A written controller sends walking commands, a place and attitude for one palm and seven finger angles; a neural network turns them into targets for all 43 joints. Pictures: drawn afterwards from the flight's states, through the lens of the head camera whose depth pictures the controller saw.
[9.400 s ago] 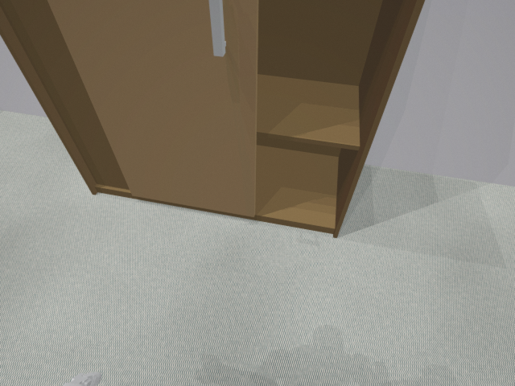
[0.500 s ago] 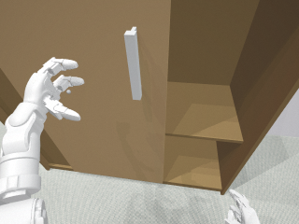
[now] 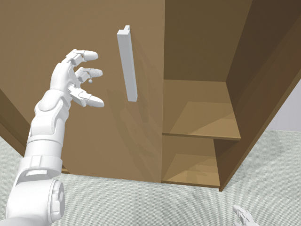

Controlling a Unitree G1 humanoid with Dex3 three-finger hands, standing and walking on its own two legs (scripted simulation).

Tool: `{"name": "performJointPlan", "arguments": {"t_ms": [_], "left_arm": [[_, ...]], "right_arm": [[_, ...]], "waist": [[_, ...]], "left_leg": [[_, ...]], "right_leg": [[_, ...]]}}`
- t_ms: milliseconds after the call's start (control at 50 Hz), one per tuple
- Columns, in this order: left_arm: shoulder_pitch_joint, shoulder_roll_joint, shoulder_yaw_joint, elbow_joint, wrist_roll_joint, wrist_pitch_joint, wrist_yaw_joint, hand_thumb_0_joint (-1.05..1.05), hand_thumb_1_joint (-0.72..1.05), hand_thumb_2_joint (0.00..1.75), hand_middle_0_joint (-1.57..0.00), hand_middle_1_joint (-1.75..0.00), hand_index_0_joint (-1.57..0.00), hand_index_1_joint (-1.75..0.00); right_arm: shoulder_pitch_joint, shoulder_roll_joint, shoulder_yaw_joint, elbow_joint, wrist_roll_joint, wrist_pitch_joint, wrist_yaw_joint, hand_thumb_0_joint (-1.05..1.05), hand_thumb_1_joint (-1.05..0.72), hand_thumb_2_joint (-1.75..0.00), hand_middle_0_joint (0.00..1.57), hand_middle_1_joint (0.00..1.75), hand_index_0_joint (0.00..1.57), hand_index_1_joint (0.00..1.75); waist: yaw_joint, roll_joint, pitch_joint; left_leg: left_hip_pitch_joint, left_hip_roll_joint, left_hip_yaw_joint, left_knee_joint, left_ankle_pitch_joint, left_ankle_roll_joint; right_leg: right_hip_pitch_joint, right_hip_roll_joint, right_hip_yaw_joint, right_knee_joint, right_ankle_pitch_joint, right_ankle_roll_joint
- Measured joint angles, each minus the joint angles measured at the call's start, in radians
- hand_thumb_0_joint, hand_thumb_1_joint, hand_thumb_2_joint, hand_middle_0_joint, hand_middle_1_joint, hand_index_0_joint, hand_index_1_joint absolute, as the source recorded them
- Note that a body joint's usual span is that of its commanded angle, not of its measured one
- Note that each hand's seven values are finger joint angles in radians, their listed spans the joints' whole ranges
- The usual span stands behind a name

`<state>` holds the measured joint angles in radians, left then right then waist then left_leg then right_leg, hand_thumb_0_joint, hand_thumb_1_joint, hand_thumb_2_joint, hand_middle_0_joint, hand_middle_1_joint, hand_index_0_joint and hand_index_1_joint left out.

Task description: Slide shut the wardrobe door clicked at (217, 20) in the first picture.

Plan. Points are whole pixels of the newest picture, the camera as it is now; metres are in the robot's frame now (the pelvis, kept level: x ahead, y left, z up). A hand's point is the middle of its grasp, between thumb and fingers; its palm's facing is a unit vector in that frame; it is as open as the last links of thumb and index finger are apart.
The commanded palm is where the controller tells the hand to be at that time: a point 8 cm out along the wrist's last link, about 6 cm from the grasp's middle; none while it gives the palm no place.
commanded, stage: move the hooked fingers beside the handle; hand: left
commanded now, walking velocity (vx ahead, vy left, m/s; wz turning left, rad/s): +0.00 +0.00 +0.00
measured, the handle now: (130, 66) +0.51 +0.08 +0.18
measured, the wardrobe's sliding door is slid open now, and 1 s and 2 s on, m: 0.38 0.38 0.38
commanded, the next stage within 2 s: feel for the door with the fingertips in 1.06 s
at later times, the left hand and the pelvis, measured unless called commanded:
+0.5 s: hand (101, 76) +0.44 +0.14 +0.20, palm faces -0.05 -1.00 -0.02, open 14.0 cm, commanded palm +0.42 +0.19 +0.19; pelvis +0.00 +0.00 +0.00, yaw -2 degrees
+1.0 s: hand (99, 74) +0.46 +0.15 +0.19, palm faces -0.05 -1.00 -0.01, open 14.0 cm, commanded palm +0.44 +0.20 +0.19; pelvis -0.01 +0.00 +0.00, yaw -1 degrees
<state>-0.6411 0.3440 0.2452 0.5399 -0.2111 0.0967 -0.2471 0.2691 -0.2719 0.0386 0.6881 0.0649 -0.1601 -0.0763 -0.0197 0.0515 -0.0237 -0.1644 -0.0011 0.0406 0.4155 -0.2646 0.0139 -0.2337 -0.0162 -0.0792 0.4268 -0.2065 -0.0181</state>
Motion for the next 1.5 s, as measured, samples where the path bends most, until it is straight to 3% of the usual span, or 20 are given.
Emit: {"name": "performJointPlan", "arguments": {"t_ms": [240,480,640,880,1160,1320,1420,1500], "left_arm": [[-0.118,-0.017,-0.007,0.165,0.038,-0.063,0.056,-0.01,-0.50,0.30,-0.30,-1.20,-0.30,-1.20],[-0.117,-0.010,0.024,0.230,0.045,-0.105,0.056,-0.01,-0.50,0.30,-0.30,-1.20,-0.31,-1.20],[-0.129,-0.012,0.016,0.231,0.042,-0.124,0.058,-0.01,-0.50,0.30,-0.30,-1.20,-0.31,-1.20],[-0.218,0.032,0.035,0.385,0.052,-0.167,0.034,-0.01,-0.50,0.30,-0.30,-1.20,-0.31,-1.20],[-0.210,0.033,0.052,0.373,0.059,-0.184,0.027,-0.01,-0.50,0.30,-0.32,-1.21,-0.30,-1.20],[-0.193,-0.004,0.006,0.312,0.048,-0.153,0.061,-0.01,-0.50,0.30,-0.32,-1.22,-0.30,-1.20],[-0.193,-0.059,-0.042,0.277,0.045,-0.132,0.087,-0.01,-0.50,0.30,-0.31,-1.21,-0.30,-1.20],[-0.187,-0.092,-0.037,0.268,0.056,-0.126,0.129,-0.01,-0.50,0.30,-0.30,-1.22,-0.31,-1.20]], "right_arm": [[0.027,0.008,-0.010,0.018,-0.013,0.012,0.008,0.01,-0.90,-0.90,0.21,0.30,0.20,0.30],[0.067,0.001,-0.021,0.022,-0.010,0.038,0.016,0.01,-0.90,-0.90,0.21,0.30,0.20,0.30],[0.058,0.002,-0.019,0.034,-0.010,0.024,0.009,0.01,-0.90,-0.90,0.21,0.30,0.20,0.30],[0.049,-0.004,-0.012,0.027,-0.011,-0.002,0.007,0.01,-0.90,-0.90,0.21,0.30,0.20,0.30],[0.099,-0.006,-0.022,0.041,-0.019,0.005,0.014,0.01,-0.90,-0.90,0.21,0.30,0.20,0.30],[0.101,0.003,-0.029,0.051,-0.018,0.008,0.022,0.01,-0.90,-0.90,0.21,0.30,0.20,0.30],[0.077,0.008,-0.030,0.055,-0.021,0.006,0.030,0.01,-0.90,-0.90,0.21,0.30,0.20,0.30],[0.051,0.016,-0.025,0.047,-0.024,0.011,0.035,0.01,-0.90,-0.90,0.21,0.30,0.20,0.30]], "waist": [[-0.020,-0.005,0.000],[-0.032,0.000,-0.008],[-0.026,-0.008,0.000],[-0.041,-0.015,-0.001],[-0.053,-0.015,-0.006],[-0.035,-0.012,-0.012],[-0.026,-0.009,-0.017],[-0.022,-0.008,-0.023]], "left_leg": [[-0.014,0.004,0.010,-0.004,0.003,0.000],[-0.014,0.010,0.028,-0.009,0.006,0.000],[-0.018,0.010,0.021,-0.007,0.013,0.000],[-0.063,0.007,0.021,0.018,0.008,0.004],[-0.077,0.005,0.030,0.022,-0.007,0.010],[-0.072,0.000,0.021,0.025,-0.015,0.013],[-0.070,-0.005,0.015,0.028,-0.019,0.014],[-0.063,-0.005,0.018,0.028,-0.022,0.015]], "right_leg": [[-0.017,0.005,0.010,-0.007,0.009,-0.001],[-0.024,0.013,0.027,-0.013,0.019,-0.002],[-0.022,0.012,0.021,-0.018,0.027,-0.002],[-0.064,0.009,0.021,0.001,0.026,0.000],[-0.080,0.008,0.031,0.002,0.016,0.008],[-0.070,0.002,0.023,0.002,0.006,0.013],[-0.066,-0.004,0.018,0.009,-0.002,0.015],[-0.064,-0.004,0.021,0.016,-0.007,0.015]]}}
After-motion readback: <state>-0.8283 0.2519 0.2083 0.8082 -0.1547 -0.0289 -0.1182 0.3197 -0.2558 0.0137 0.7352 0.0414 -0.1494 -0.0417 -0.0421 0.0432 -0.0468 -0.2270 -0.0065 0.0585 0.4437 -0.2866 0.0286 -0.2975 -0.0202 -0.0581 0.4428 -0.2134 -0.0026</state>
